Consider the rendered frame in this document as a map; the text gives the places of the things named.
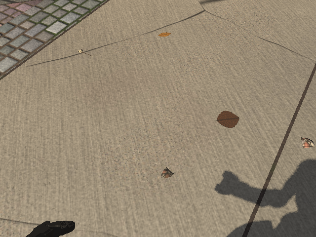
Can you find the robot left hand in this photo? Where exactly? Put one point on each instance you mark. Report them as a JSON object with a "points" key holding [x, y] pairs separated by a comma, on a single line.
{"points": [[53, 229]]}

